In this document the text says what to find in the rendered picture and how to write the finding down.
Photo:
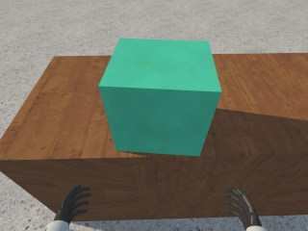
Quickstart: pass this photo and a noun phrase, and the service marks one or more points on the right robot hand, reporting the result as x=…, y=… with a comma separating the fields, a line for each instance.
x=247, y=213

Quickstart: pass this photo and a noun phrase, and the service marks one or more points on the robot left forearm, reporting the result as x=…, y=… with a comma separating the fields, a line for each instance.
x=57, y=225

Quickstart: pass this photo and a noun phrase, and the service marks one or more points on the carton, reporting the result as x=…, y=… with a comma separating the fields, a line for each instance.
x=160, y=95

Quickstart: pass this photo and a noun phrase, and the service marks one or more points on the pedestal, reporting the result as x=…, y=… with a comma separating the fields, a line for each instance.
x=257, y=141

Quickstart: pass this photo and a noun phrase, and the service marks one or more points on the left robot hand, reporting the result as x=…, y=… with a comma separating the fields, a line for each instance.
x=66, y=211

